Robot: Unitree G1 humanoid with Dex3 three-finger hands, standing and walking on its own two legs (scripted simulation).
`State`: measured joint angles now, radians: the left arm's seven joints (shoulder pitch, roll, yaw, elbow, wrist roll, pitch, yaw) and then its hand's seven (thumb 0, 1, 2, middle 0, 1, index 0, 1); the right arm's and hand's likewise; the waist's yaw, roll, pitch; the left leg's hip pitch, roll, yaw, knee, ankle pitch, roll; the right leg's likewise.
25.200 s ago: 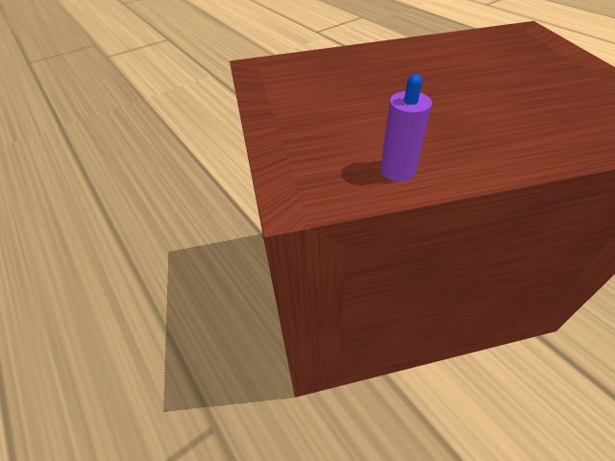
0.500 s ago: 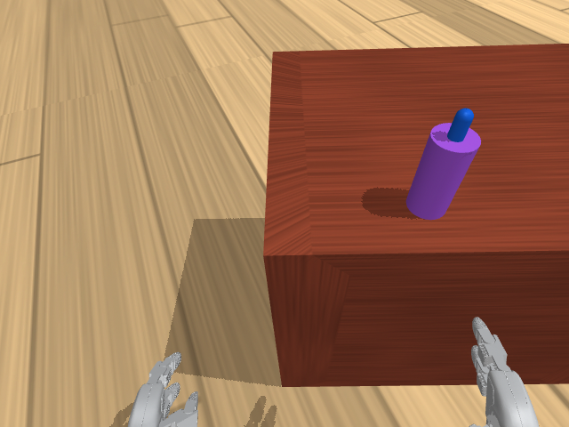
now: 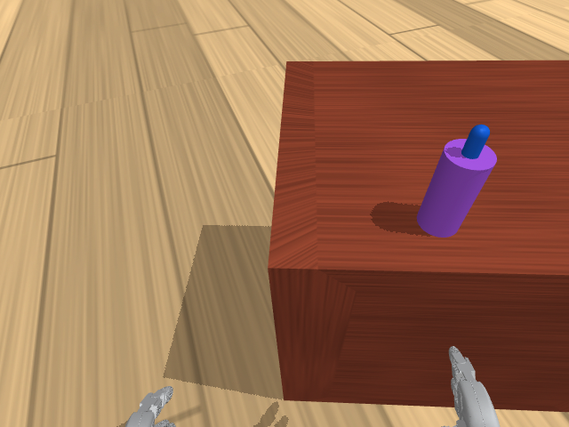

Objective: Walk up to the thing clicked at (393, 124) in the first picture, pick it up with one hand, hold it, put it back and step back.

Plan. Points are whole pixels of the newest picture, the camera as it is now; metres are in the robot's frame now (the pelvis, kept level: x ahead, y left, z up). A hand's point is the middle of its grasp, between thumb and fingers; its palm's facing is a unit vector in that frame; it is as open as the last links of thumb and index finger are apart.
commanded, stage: home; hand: right
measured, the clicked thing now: (457, 180) +0.43 -0.22 +0.13
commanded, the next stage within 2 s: stand in 1.78 s
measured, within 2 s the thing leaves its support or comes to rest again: neither
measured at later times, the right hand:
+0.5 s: hand out of the picture +0.05 -0.27 -0.14, palm faces -0.06 +0.92 -0.39, open 17.6 cm
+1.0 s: hand out of the picture +0.01 -0.27 -0.15, palm faces -0.09 +0.93 -0.35, open 17.6 cm
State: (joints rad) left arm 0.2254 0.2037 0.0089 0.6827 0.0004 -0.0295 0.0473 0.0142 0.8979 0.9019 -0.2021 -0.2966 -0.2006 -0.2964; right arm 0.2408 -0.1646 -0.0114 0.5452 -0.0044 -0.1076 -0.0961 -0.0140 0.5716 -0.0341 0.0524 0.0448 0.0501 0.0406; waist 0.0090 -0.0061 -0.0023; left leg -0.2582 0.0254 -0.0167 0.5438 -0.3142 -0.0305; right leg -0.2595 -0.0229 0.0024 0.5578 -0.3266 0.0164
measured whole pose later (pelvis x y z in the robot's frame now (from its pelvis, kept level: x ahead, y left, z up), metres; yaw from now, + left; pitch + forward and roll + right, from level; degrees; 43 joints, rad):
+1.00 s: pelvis -0.04 -0.01 +0.01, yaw +1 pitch -3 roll +0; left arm 0.18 0.36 0.00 1.13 0.02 0.00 -0.02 0.01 0.90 0.90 -0.20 -0.30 -0.20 -0.30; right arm 0.18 -0.37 0.03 1.10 -0.02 -0.01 0.01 -0.01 0.57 -0.03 0.06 0.04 0.05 0.04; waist 0.01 0.01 0.04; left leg -0.16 0.05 -0.04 0.39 -0.18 -0.05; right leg -0.15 0.00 -0.02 0.38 -0.19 -0.01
